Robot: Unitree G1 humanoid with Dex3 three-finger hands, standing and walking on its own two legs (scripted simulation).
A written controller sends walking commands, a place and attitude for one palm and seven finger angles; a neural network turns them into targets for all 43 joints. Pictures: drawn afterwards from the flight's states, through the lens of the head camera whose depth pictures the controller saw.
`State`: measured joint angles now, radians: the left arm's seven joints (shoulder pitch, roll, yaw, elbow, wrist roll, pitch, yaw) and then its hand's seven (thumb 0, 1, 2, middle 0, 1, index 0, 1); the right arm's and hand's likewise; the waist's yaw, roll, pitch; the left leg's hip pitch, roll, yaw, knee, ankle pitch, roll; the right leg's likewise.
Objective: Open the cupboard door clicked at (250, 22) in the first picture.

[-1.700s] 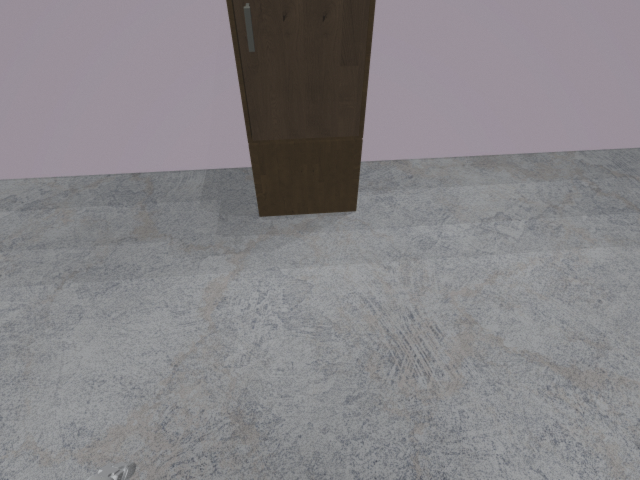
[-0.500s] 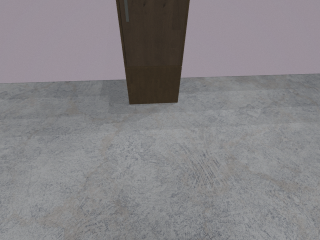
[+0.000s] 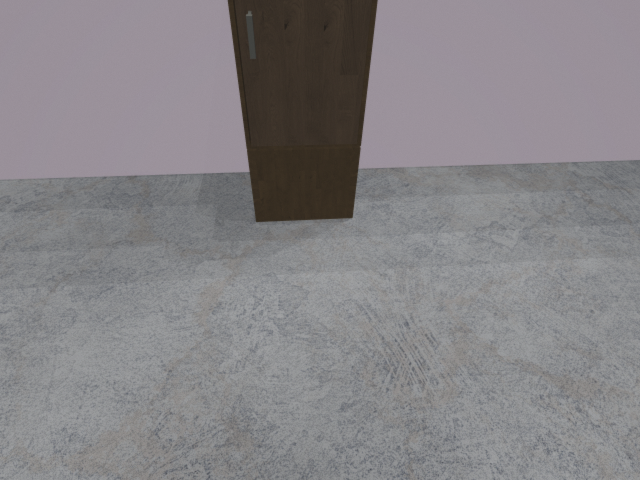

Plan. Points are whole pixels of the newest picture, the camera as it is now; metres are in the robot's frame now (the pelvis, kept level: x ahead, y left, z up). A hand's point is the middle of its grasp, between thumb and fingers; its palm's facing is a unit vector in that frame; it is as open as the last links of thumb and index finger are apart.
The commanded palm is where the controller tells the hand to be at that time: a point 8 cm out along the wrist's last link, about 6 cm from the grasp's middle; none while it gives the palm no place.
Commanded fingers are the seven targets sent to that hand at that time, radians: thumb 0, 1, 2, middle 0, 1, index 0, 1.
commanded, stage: walk to a spot facing it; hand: left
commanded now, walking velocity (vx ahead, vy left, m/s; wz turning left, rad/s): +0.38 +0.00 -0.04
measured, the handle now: (251, 34) +1.31 +0.30 +0.06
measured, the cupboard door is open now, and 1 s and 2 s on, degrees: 0 0 0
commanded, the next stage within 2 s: turn to face it in 1.06 s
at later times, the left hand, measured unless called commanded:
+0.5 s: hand (238, 403) +0.29 +0.16 -0.19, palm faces -0.10 -0.98 -0.19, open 7.4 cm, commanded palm none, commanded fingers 0.00 0.90 0.90 -0.20 -0.30 -0.20 -0.30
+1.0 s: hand (227, 390) +0.31 +0.18 -0.20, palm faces +0.10 -0.99 -0.11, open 7.3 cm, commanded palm none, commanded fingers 0.00 0.90 0.90 -0.20 -0.30 -0.20 -0.30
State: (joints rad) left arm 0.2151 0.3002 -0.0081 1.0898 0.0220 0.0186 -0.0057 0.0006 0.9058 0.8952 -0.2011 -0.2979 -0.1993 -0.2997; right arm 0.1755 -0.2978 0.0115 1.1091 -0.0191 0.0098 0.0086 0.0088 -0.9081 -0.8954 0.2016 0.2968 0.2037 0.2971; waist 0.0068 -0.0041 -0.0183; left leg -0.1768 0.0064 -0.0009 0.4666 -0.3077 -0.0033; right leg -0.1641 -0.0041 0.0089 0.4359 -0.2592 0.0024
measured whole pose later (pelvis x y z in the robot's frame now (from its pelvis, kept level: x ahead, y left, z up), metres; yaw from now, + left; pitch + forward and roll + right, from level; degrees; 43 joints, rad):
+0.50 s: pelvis +0.17 -0.02 -0.03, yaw -3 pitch -1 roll +0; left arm 0.13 0.20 0.05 0.99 0.03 -0.04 -0.03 0.00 0.91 0.90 -0.20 -0.30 -0.20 -0.30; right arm 0.55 -0.12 -0.02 1.23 -0.01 -0.05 -0.01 0.01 -0.91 -0.90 0.20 0.30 0.21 0.30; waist -0.05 0.00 0.09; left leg 0.05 0.07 0.09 0.56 -0.53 -0.02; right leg -0.44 -0.06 -0.14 0.62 -0.15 -0.05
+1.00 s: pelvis +0.38 +0.02 -0.02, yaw +1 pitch -2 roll -3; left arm 0.40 0.18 0.04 1.13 0.03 -0.02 0.00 0.00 0.91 0.90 -0.20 -0.30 -0.20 -0.30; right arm 0.17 -0.15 -0.04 0.99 -0.02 -0.07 0.02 0.00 -0.91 -0.90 0.20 0.30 0.20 0.30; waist 0.03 -0.04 0.04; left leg -0.37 0.08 0.18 0.67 -0.28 0.08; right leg -0.26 -0.08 -0.10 0.99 -0.48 0.00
